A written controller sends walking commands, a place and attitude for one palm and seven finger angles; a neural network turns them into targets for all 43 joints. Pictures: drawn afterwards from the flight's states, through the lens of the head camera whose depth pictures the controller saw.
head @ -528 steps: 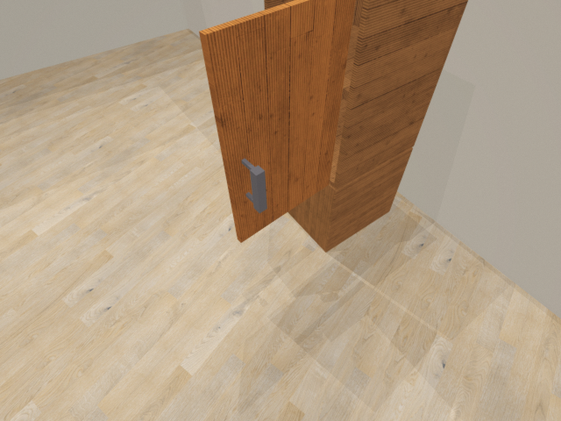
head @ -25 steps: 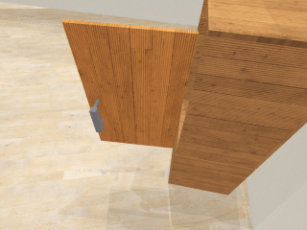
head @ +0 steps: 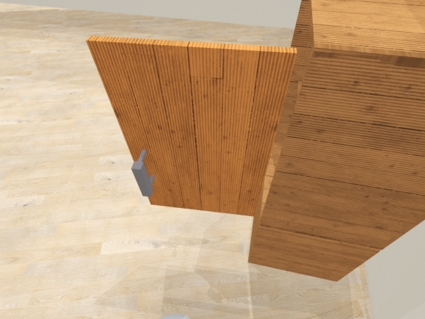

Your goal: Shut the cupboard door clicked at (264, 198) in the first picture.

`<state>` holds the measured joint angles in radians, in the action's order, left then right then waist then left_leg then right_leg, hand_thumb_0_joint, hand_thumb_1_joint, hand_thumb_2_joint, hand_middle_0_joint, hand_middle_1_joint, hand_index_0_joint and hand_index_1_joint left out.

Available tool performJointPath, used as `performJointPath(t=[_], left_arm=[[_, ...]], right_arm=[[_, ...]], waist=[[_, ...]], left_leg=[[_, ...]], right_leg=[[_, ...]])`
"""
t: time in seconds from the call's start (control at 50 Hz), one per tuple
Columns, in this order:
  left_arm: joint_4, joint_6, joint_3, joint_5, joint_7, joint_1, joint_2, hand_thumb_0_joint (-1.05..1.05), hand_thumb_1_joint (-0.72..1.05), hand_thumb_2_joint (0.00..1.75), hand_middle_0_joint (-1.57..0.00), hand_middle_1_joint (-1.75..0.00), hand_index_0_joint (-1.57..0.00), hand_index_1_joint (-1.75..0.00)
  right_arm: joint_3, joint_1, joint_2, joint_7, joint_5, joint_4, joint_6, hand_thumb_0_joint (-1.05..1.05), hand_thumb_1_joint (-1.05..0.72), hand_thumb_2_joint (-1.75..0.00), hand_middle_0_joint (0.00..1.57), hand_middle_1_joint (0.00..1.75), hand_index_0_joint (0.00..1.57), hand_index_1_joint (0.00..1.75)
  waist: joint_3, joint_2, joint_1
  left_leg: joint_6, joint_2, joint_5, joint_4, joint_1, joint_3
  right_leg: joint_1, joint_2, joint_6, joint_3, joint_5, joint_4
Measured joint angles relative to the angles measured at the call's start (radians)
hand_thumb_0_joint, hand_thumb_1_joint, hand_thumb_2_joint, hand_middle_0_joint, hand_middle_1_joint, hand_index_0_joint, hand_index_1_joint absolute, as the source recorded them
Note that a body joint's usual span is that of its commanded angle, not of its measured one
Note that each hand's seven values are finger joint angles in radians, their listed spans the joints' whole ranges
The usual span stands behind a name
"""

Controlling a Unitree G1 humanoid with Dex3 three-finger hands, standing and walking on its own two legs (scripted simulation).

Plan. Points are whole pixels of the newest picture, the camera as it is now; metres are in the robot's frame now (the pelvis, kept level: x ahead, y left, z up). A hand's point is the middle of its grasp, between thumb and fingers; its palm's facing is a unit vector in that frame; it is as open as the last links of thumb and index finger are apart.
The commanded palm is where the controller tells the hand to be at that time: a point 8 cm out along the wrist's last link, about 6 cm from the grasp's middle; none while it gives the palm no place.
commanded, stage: come to a stop and stand still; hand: left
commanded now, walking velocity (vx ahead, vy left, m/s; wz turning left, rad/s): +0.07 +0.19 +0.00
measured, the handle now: (145, 173) +0.48 +0.23 -0.10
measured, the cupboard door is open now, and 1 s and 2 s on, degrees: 95 95 95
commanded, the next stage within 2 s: look again from close up in 1.00 s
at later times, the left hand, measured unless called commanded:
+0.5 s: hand out of the picture +0.07 +0.25 -0.17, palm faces +0.02 -0.96 -0.27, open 7.4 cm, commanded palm none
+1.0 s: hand out of the picture +0.06 +0.22 -0.17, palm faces -0.01 -0.98 -0.20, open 7.4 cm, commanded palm none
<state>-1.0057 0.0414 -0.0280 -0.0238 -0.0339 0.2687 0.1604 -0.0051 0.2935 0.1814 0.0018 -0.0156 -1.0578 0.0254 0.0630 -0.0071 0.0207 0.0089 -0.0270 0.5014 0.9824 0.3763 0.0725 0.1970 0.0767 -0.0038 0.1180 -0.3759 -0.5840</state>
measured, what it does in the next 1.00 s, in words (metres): steps on the spot: left foot, then right foot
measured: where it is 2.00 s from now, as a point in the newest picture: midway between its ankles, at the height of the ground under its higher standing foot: outside the picture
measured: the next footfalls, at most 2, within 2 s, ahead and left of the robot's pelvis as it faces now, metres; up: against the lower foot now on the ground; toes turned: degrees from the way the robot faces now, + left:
left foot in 0.20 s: +0.09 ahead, +0.16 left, +0.00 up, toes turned +4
right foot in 0.50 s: +0.05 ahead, -0.05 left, +0.00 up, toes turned -5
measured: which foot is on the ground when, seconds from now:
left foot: up 0.00-0.18, down 0.20-1.00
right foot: down 0.00-0.20, up 0.22-0.48, down 0.50-1.00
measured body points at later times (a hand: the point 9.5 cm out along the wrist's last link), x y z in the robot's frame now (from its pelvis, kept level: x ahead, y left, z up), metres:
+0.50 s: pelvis +0.02 +0.05 +0.00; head +0.06 +0.04 +0.44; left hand +0.07 +0.30 -0.14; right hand +0.11 -0.18 -0.16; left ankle +0.08 +0.18 -0.73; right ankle +0.01 -0.04 -0.73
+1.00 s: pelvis +0.02 +0.04 +0.01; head +0.03 +0.05 +0.46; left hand +0.06 +0.27 -0.15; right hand +0.01 -0.18 -0.14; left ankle +0.05 +0.16 -0.73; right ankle +0.01 -0.04 -0.73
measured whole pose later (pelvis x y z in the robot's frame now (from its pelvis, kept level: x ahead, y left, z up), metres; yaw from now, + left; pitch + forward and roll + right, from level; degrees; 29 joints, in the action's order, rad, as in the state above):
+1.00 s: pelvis +0.02 +0.04 +0.01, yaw +0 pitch -1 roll +0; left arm -1.00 0.01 0.01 -0.01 -0.04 0.28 0.19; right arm 0.02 0.32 0.16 0.01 -0.02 -1.06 0.00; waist 0.03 0.02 -0.02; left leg -0.01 0.04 0.23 0.49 0.24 0.07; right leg 0.18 -0.03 -0.05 0.09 -0.27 -0.46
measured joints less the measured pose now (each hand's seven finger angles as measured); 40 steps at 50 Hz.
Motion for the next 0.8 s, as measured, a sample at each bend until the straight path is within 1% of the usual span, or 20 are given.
performJointPath(t=[0.02, 0.06, 0.1, 0.14, 0.18, 0.2, 0.24, 0.26, 0.3, 0.34, 0.4, 0.44, 0.48, 0.5, 0.54, 0.56, 0.6, 0.64, 0.68, 0.8], left_arm=[[0.001, -0.002, -0.001, -0.002, -0.001, 0.005, -0.002, 0.0, 0.9, 0.9, -0.2, -0.3, -0.2, -0.3], [-0.002, -0.008, -0.003, -0.006, 0.002, 0.015, 0.001, 0.0, 0.9, 0.9, -0.2, -0.3, -0.2, -0.3], [-0.006, -0.016, -0.007, -0.009, 0.007, 0.02, 0.007, 0.0, 0.9, 0.9, -0.2, -0.3, -0.2, -0.3], [-0.008, -0.025, -0.011, -0.01, 0.01, 0.025, 0.017, 0.0, 0.9, 0.9, -0.21, -0.3, -0.2, -0.3], [-0.006, -0.038, -0.013, -0.008, 0.008, 0.038, 0.026, 0.0, 0.9, 0.9, -0.21, -0.3, -0.2, -0.3], [-0.005, -0.046, -0.014, -0.004, 0.007, 0.048, 0.028, 0.0, 0.9, 0.9, -0.21, -0.3, -0.2, -0.3], [-0.012, -0.068, -0.021, 0.003, -0.002, 0.03, 0.058, 0.0, 0.9, 0.9, -0.21, -0.3, -0.2, -0.3], [-0.014, -0.074, -0.024, 0.005, -0.008, 0.017, 0.071, 0.0, 0.9, 0.9, -0.21, -0.3, -0.2, -0.3], [-0.015, -0.078, -0.027, 0.008, -0.011, -0.007, 0.086, 0.01, 0.9, 0.9, -0.2, -0.3, -0.2, -0.3], [-0.008, -0.077, -0.027, 0.01, -0.007, -0.023, 0.09, 0.01, 0.91, 0.9, -0.2, -0.3, -0.2, -0.3], [0.012, -0.082, -0.025, 0.009, 0.004, -0.039, 0.081, 0.01, 0.91, 0.9, -0.2, -0.3, -0.2, -0.3], [0.026, -0.084, -0.023, 0.009, 0.01, -0.045, 0.069, 0.0, 0.91, 0.9, -0.2, -0.3, -0.2, -0.3], [0.041, -0.075, -0.02, 0.007, 0.014, -0.043, 0.056, 0.0, 0.91, 0.9, -0.2, -0.3, -0.2, -0.3], [0.049, -0.068, -0.019, 0.004, 0.014, -0.037, 0.052, 0.0, 0.91, 0.9, -0.2, -0.3, -0.2, -0.3], [0.048, -0.062, -0.008, -0.006, 0.005, -0.032, 0.03, 0.0, 0.91, 0.9, -0.2, -0.3, -0.2, -0.3], [0.048, -0.064, 0.0, -0.008, -0.004, -0.024, 0.015, 0.0, 0.91, 0.9, -0.2, -0.3, -0.2, -0.3], [0.052, -0.059, 0.013, -0.001, -0.016, 0.0, -0.005, 0.0, 0.9, 0.9, -0.2, -0.3, -0.2, -0.3], [0.056, -0.048, 0.021, 0.004, -0.02, 0.018, -0.015, 0.0, 0.9, 0.9, -0.2, -0.3, -0.2, -0.3], [0.051, -0.042, 0.021, 0.007, -0.022, 0.013, -0.011, 0.01, 0.91, 0.9, -0.2, -0.3, -0.2, -0.3], [0.05, -0.029, 0.026, 0.013, -0.011, -0.007, 0.013, 0.01, 0.92, 0.9, -0.21, -0.3, -0.2, -0.3]], right_arm=[[-0.004, -0.014, 0.001, -0.005, 0.0, 0.007, 0.004, 0.0, -0.91, -0.9, 0.2, 0.3, 0.2, 0.3], [-0.011, -0.042, 0.001, -0.016, 0.002, 0.029, 0.007, 0.0, -0.91, -0.9, 0.2, 0.3, 0.2, 0.3], [-0.015, -0.072, 0.001, -0.025, 0.006, 0.055, 0.004, 0.0, -0.91, -0.9, 0.2, 0.3, 0.2, 0.3], [-0.016, -0.1, 0.003, -0.028, 0.007, 0.078, -0.005, 0.0, -0.91, -0.9, 0.2, 0.3, 0.2, 0.3], [-0.016, -0.117, 0.012, -0.027, 0.007, 0.1, -0.023, 0.0, -0.91, -0.9, 0.2, 0.3, 0.2, 0.3], [-0.017, -0.117, 0.022, -0.024, 0.004, 0.112, -0.033, 0.0, -0.91, -0.9, 0.2, 0.3, 0.2, 0.3], [-0.016, -0.136, 0.002, -0.009, 0.0, 0.113, -0.039, 0.0, -0.91, -0.9, 0.2, 0.3, 0.2, 0.3], [-0.01, -0.143, -0.008, -0.003, -0.003, 0.111, -0.039, 0.0, -0.91, -0.9, 0.2, 0.3, 0.2, 0.3], [-0.001, -0.154, -0.021, 0.006, -0.007, 0.103, -0.037, 0.0, -0.91, -0.9, 0.2, 0.3, 0.2, 0.3], [0.004, -0.165, -0.03, 0.012, -0.01, 0.096, -0.029, 0.0, -0.91, -0.9, 0.2, 0.3, 0.2, 0.3], [0.003, -0.175, -0.035, 0.017, -0.014, 0.095, -0.02, 0.0, -0.91, -0.9, 0.2, 0.3, 0.2, 0.3], [-0.002, -0.175, -0.031, 0.018, -0.015, 0.096, -0.014, 0.0, -0.91, -0.9, 0.2, 0.3, 0.2, 0.3], [-0.009, -0.166, -0.023, 0.019, -0.013, 0.094, -0.009, 0.0, -0.91, -0.9, 0.2, 0.3, 0.2, 0.3], [-0.013, -0.157, -0.02, 0.017, -0.009, 0.092, -0.005, 0.0, -0.91, -0.9, 0.2, 0.3, 0.2, 0.3], [-0.021, -0.143, -0.005, 0.011, -0.002, 0.081, 0.007, 0.0, -0.91, -0.9, 0.2, 0.3, 0.2, 0.3], [-0.022, -0.129, 0.006, 0.008, -0.002, 0.082, 0.011, 0.0, -0.91, -0.9, 0.2, 0.3, 0.2, 0.3], [-0.024, -0.093, 0.021, 0.005, -0.003, 0.085, 0.01, 0.0, -0.91, -0.9, 0.2, 0.3, 0.2, 0.3], [-0.023, -0.056, 0.027, 0.002, -0.002, 0.088, 0.003, 0.0, -0.91, -0.9, 0.2, 0.3, 0.2, 0.3], [-0.019, -0.029, 0.021, 0.003, -0.002, 0.077, -0.005, 0.0, -0.91, -0.9, 0.2, 0.3, 0.2, 0.3], [0.005, 0.013, 0.0, 0.003, -0.005, 0.047, -0.01, 0.0, -0.91, -0.9, 0.2, 0.3, 0.2, 0.3]], waist=[[-0.003, 0.006, 0.0], [-0.004, 0.024, 0.0], [0.001, 0.042, 0.003], [0.012, 0.058, 0.009], [0.018, 0.056, 0.013], [0.012, 0.037, 0.012], [0.024, 0.071, 0.006], [0.029, 0.082, 0.008], [0.035, 0.082, 0.009], [0.035, 0.073, 0.009], [0.035, 0.046, 0.001], [0.032, 0.024, -0.006], [0.025, 0.007, -0.011], [0.017, 0.006, -0.011], [0.015, -0.021, -0.019], [0.011, -0.036, -0.026], [-0.009, -0.05, -0.041], [-0.031, -0.052, -0.052], [-0.039, -0.036, -0.059], [-0.039, 0.003, -0.051]], left_leg=[[-0.008, 0.013, -0.02, 0.023, 0.031, -0.002], [-0.021, 0.041, -0.073, -0.009, 0.069, -0.002], [-0.029, 0.061, -0.127, -0.105, 0.079, 0.002], [-0.033, 0.07, -0.187, -0.228, 0.058, 0.006], [-0.033, 0.082, -0.322, -0.373, 0.005, 0.016], [-0.022, 0.097, -0.349, -0.404, -0.014, 0.012], [-0.009, 0.077, -0.259, -0.348, 0.003, 0.023], [-0.006, 0.071, -0.242, -0.34, 0.004, 0.025], [-0.008, 0.068, -0.253, -0.362, -0.007, 0.022], [-0.004, 0.068, -0.277, -0.4, -0.02, 0.023], [-0.002, 0.076, -0.305, -0.443, -0.032, 0.028], [-0.006, 0.082, -0.317, -0.457, -0.032, 0.031], [-0.014, 0.085, -0.318, -0.446, -0.023, 0.032], [-0.019, 0.085, -0.311, -0.428, -0.012, 0.035], [-0.025, 0.09, -0.237, -0.367, 0.0, 0.014], [-0.027, 0.087, -0.211, -0.338, -0.003, 0.004], [-0.02, 0.077, -0.203, -0.338, -0.034, 0.002], [-0.009, 0.071, -0.23, -0.388, -0.084, -0.004], [-0.009, 0.067, -0.234, -0.422, -0.109, -0.012], [-0.022, 0.073, -0.264, -0.46, -0.122, -0.013]], right_leg=[[-0.012, 0.007, 0.008, -0.001, 0.009, 0.025], [-0.033, 0.025, 0.022, -0.005, 0.029, 0.068], [-0.044, 0.044, 0.037, -0.011, 0.036, 0.089], [-0.048, 0.061, 0.055, -0.019, 0.026, 0.081], [-0.037, 0.067, 0.072, -0.029, -0.01, 0.026], [-0.018, 0.058, 0.066, -0.028, -0.041, -0.026], [0.037, 0.055, 0.042, -0.076, -0.156, -0.172], [0.065, 0.038, 0.031, -0.096, -0.19, -0.24], [0.105, 0.003, 0.018, -0.103, -0.197, -0.323], [0.129, -0.022, 0.018, -0.089, -0.175, -0.334], [0.144, -0.05, 0.015, -0.064, -0.158, -0.284], [0.137, -0.063, 0.009, -0.054, -0.127, -0.22], [0.095, -0.069, 0.005, -0.049, -0.033, -0.083], [0.074, -0.068, -0.005, -0.056, 0.019, -0.014], [0.067, -0.082, -0.037, -0.046, 0.048, -0.011], [0.054, -0.088, -0.046, -0.041, 0.051, -0.002], [0.032, -0.091, -0.051, -0.036, 0.054, 0.015], [0.022, -0.096, -0.052, -0.029, 0.049, 0.018], [0.015, -0.096, -0.053, -0.021, 0.044, 0.016], [-0.005, -0.104, -0.059, -0.02, 0.077, 0.07]])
